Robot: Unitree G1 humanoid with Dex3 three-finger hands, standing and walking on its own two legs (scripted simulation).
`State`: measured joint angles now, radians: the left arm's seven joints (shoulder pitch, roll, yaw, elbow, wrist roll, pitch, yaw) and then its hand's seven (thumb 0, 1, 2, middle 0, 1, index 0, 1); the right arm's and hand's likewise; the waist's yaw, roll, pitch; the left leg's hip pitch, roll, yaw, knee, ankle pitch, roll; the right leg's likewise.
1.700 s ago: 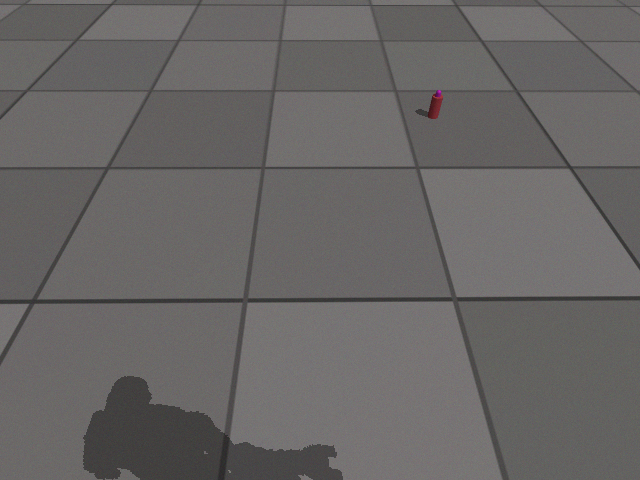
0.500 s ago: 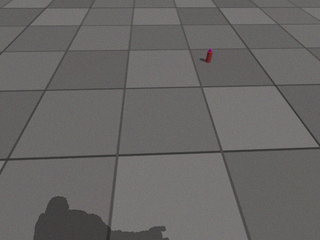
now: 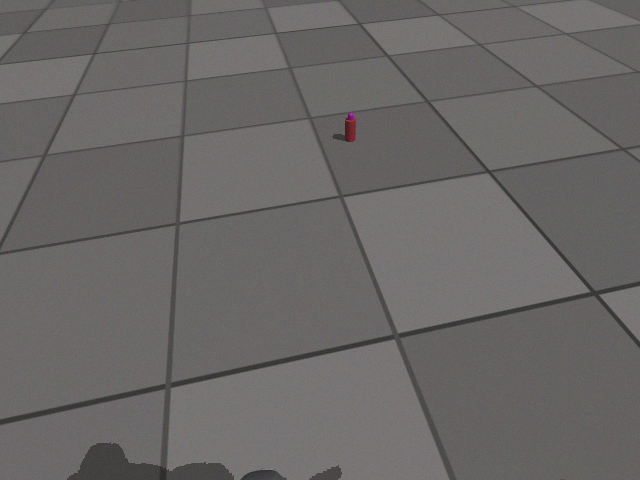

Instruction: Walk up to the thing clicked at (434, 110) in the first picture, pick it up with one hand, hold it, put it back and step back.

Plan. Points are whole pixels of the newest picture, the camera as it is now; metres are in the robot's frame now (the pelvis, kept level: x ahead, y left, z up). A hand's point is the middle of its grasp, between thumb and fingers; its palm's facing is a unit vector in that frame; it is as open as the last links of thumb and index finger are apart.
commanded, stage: walk up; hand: left
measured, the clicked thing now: (350, 126) +2.04 -0.01 -0.69
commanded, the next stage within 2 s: none
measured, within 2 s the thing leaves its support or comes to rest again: neither
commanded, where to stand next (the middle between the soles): +1.67 -0.18 m, yaw -8 degrees
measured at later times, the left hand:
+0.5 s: hand (204, 293) +0.46 +0.27 -0.12, palm faces -0.23 -0.91 -0.35, open 7.4 cm
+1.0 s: hand (247, 226) +0.67 +0.23 -0.14, palm faces -0.14 -0.92 -0.37, open 7.4 cm
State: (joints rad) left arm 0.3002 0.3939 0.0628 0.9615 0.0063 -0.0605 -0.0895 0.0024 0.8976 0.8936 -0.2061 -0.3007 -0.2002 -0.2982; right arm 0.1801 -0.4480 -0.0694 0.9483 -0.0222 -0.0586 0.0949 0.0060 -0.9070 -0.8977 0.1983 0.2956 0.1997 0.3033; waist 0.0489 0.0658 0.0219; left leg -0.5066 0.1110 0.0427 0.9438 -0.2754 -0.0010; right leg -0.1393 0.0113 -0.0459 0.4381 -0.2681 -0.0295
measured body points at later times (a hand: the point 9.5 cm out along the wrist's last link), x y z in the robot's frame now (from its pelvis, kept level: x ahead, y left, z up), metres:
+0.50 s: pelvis +0.30 +0.01 +0.00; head +0.32 +0.01 +0.45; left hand +0.47 +0.31 -0.10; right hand +0.28 -0.33 -0.10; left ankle +0.26 +0.15 -0.74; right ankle +0.42 -0.16 -0.70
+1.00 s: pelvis +0.60 -0.05 -0.01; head +0.62 -0.05 +0.44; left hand +0.68 +0.27 -0.12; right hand +0.66 -0.39 -0.11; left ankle +0.77 +0.07 -0.72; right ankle +0.50 -0.17 -0.74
